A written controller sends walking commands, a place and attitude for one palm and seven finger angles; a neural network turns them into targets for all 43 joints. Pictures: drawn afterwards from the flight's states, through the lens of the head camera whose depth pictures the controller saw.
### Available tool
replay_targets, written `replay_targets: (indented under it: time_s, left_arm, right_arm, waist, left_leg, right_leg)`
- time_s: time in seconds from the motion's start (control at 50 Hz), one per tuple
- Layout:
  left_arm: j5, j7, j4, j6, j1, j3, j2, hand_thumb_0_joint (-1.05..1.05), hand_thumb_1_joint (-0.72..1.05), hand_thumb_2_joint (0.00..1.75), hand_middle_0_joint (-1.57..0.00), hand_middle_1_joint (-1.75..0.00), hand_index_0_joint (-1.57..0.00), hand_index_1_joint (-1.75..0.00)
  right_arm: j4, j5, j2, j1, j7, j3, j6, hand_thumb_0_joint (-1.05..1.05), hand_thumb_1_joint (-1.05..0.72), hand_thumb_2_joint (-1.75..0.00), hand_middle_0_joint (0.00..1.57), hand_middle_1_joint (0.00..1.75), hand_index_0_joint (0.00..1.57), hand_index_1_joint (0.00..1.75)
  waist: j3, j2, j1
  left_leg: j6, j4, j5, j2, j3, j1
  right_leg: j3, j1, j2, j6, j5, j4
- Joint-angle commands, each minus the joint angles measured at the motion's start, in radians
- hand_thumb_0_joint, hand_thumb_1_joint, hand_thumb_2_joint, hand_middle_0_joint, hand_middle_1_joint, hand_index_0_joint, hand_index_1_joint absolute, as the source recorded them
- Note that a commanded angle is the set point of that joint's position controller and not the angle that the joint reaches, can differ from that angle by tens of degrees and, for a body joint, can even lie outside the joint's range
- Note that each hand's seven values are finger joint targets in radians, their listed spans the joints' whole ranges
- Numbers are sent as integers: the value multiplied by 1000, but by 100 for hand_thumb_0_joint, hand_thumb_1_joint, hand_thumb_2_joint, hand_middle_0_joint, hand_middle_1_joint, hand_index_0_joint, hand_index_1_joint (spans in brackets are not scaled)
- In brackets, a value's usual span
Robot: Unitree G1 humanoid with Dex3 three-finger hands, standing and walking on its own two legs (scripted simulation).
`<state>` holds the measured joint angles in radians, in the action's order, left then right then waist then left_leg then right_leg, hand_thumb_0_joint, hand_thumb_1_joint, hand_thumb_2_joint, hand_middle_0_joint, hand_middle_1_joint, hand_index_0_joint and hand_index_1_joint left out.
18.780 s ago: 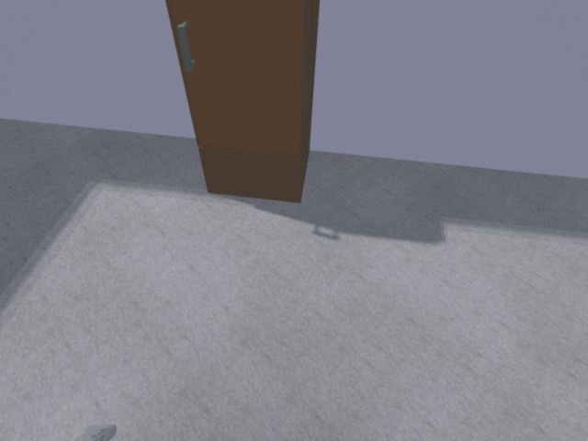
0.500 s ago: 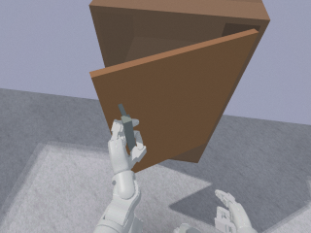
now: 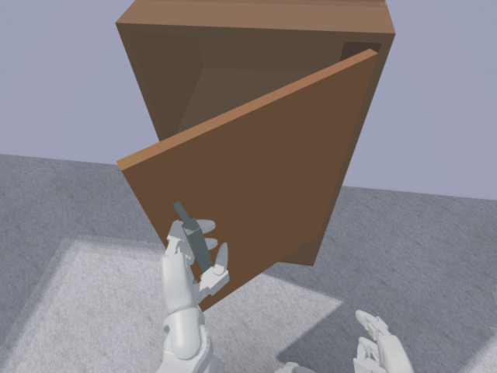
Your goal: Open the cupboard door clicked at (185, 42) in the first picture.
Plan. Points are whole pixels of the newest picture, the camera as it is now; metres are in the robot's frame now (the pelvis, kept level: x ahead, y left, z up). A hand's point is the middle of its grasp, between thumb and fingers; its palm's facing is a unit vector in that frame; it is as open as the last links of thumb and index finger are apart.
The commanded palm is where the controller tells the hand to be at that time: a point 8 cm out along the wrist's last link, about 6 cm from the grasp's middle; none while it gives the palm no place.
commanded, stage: open thumb and fingers to let go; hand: left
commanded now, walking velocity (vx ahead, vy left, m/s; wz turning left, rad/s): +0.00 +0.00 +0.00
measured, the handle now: (193, 239) +0.32 +0.10 +0.05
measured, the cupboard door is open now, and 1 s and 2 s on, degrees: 42 44 43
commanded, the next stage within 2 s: slide the hand sideways off the handle in 0.58 s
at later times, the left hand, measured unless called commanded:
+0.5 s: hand (213, 270) +0.27 +0.06 +0.03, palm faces +0.25 -0.97 -0.01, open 14.6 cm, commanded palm +0.23 +0.11 +0.04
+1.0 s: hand (203, 302) +0.22 +0.07 +0.04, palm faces -0.20 -0.98 +0.05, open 16.3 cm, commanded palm +0.22 +0.13 +0.04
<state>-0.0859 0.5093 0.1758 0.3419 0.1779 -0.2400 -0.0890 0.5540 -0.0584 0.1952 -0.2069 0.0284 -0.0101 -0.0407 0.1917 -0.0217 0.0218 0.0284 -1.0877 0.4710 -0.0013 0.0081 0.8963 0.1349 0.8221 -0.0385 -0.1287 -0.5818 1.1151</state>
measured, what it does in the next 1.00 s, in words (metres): shifts its weight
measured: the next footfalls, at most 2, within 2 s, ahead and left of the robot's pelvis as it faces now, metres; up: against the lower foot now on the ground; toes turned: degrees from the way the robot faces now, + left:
none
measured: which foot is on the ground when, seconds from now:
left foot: down 0.00-1.00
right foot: down 0.00-1.00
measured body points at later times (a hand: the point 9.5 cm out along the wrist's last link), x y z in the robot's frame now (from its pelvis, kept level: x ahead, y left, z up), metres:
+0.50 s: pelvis +0.00 +0.01 +0.00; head +0.06 -0.02 +0.44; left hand +0.25 +0.11 +0.04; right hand +0.17 -0.21 -0.11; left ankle +0.03 +0.14 -0.65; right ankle -0.02 -0.03 -0.65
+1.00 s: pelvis -0.01 +0.05 -0.01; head +0.05 +0.04 +0.43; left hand +0.23 +0.13 +0.04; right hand +0.16 -0.18 -0.10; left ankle +0.03 +0.14 -0.65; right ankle -0.02 -0.03 -0.65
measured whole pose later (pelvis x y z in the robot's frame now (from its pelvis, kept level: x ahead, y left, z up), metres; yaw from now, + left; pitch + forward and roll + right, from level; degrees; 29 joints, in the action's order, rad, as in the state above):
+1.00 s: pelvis -0.01 +0.05 -0.01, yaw -2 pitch +16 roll -1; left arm 0.00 0.10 0.00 0.40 0.31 -0.32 0.03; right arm 0.41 -0.01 0.23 -0.24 0.04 -0.01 0.00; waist 0.17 -0.05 0.02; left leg -0.04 -1.19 0.51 -0.01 -0.03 0.96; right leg 0.10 0.88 -0.03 -0.07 -0.59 1.19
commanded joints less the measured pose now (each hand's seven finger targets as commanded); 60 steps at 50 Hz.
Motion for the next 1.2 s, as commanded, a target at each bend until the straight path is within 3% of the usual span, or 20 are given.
replay_targets:
  time_s: [0.0,0.08,0.14,0.18,0.2,0.36,0.54,0.62,0.66,0.68,0.7,0.72,0.74,0.76,0.8,0.86,0.96,1.04,1.18]
  left_arm:
    - [-10,-15,-245,80,-63,-3,-45,0,-1,51,-33,-125,-33,-125]
    - [-16,-28,-268,100,-81,-18,-44,0,-29,39,-32,-122,-32,-122]
    - [-14,-33,-267,105,-54,-19,-44,0,-50,30,-30,-120,-30,-120]
    - [-8,-32,-271,107,-59,-13,-41,0,-50,30,-30,-120,-30,-120]
    - [-10,-32,-273,106,-44,-5,-31,0,-50,30,-29,-115,-29,-115]
    - [-7,-20,-249,94,-79,-13,-44,0,-50,30,-22,-75,-22,-75]
    - [-10,1,-247,79,-67,-14,-58,0,-50,30,-15,-30,-15,-30]
    - [-1,9,-246,68,-27,-3,-65,0,-50,30,-15,-30,-15,-30]
    - [-4,13,-249,63,-48,-18,-79,0,-50,30,-15,-30,-15,-30]
    - [-91,-184,-266,108,-70,-199,46,0,-50,30,-15,-30,-15,-30]
    - [-47,-300,-341,149,-119,-141,89,0,-50,30,-15,-30,-15,-30]
    - [-26,-384,-354,174,-79,-122,127,0,-50,30,-15,-30,-15,-30]
    - [10,-457,-379,191,-60,-138,115,0,-50,30,-15,-30,-15,-30]
    - [51,-508,-392,196,-20,-131,110,0,-50,30,-15,-30,-15,-30]
    - [129,-545,-410,177,12,-137,62,0,-50,30,-15,-30,-15,-30]
    - [152,-485,-381,141,32,-88,65,0,-50,30,-15,-30,-15,-30]
    - [55,-372,-411,129,49,-86,91,0,-50,30,-15,-30,-15,-30]
    - [24,-357,-436,116,47,-85,113,0,-50,30,-15,-30,-15,-30]
    - [70,-376,-434,73,87,-48,124,0,-50,30,-15,-30,-15,-30]
  right_arm:
    - [-154,2,72,45,-4,32,-50,0,-90,-90,20,30,20,30]
    - [-149,2,78,47,-5,36,-53,0,-90,-90,20,30,20,30]
    - [-154,3,79,46,-6,36,-52,0,-90,-90,20,30,20,30]
    - [-156,4,79,44,-7,36,-54,0,-90,-90,20,30,20,30]
    - [-159,4,79,49,-8,38,-53,0,-90,-90,20,30,20,30]
    - [-163,4,79,52,-11,32,-51,0,-90,-90,20,30,20,30]
    - [-174,4,77,53,-10,27,-47,0,-90,-90,20,30,20,30]
    - [-181,2,74,57,-8,23,-46,0,-90,-90,20,30,20,30]
    - [-184,2,74,63,-5,21,-45,0,-90,-90,20,30,20,30]
    - [-170,16,129,24,8,20,-38,0,-90,-90,20,30,20,30]
    - [-188,19,113,16,6,36,-27,0,-90,-90,20,30,20,30]
    - [-199,25,114,21,5,39,-24,0,-90,-90,20,30,20,30]
    - [-218,31,113,21,6,39,-25,0,-90,-90,20,30,20,30]
    - [-238,40,108,19,7,40,-26,0,-90,-90,20,30,20,30]
    - [-270,56,106,21,9,37,-27,0,-90,-90,20,30,20,30]
    - [-293,56,121,27,5,39,-18,0,-90,-90,20,30,20,30]
    - [-320,47,122,21,12,40,-2,0,-90,-90,20,30,20,30]
    - [-332,47,119,15,10,36,15,0,-90,-90,20,30,20,30]
    - [-340,55,123,19,-2,23,32,0,-90,-90,20,30,20,30]
  waist:
    - [229,160,15]
    - [229,123,23]
    - [229,135,21]
    - [229,144,20]
    - [233,134,12]
    - [217,137,17]
    - [233,105,3]
    - [232,102,-9]
    - [217,94,-4]
    - [136,125,91]
    - [217,83,60]
    - [244,49,45]
    - [252,40,49]
    - [253,39,41]
    - [231,30,38]
    - [174,102,32]
    - [200,69,15]
    - [214,38,7]
    - [156,41,3]
  left_leg:
    - [-34,26,-166,-33,39,-35]
    - [-37,14,-155,-31,39,-38]
    - [-37,11,-158,-31,39,-37]
    - [-37,10,-148,-32,41,-29]
    - [-38,9,-157,-31,40,-33]
    - [-41,13,-140,-31,39,-40]
    - [-42,42,-168,-29,34,-109]
    - [-41,54,-190,-29,34,-129]
    - [-42,57,-176,-28,33,-135]
    - [-62,23,-174,-28,29,-107]
    - [-66,13,-207,-29,29,-105]
    - [-62,11,-221,-27,30,-119]
    - [-64,5,-227,-26,32,-127]
    - [-63,6,-222,-24,36,-133]
    - [-64,17,-208,-20,39,-156]
    - [-63,30,-128,-14,45,-134]
    - [-61,34,-125,-12,52,-147]
    - [-57,48,-120,-9,59,-164]
    - [-50,91,-74,-2,74,-174]
  right_leg:
    - [-310,-290,127,166,644,-262]
    - [-310,-252,129,166,609,-256]
    - [-300,-248,127,164,608,-247]
    - [-306,-250,128,167,592,-251]
    - [-303,-251,125,161,595,-248]
    - [-290,-217,120,160,523,-256]
    - [-216,-183,87,137,489,-232]
    - [-188,-180,73,130,506,-220]
    - [-175,-152,65,126,457,-219]
    - [-213,-91,75,159,527,-196]
    - [-221,-150,84,147,585,-174]
    - [-222,-168,83,132,604,-159]
    - [-223,-161,84,130,602,-152]
    - [-218,-157,79,123,575,-151]
    - [-200,-131,66,111,497,-163]
    - [-153,-45,42,102,293,-167]
    - [-126,13,30,89,233,-122]
    - [-121,15,26,84,219,-116]
    - [-101,14,15,83,172,-136]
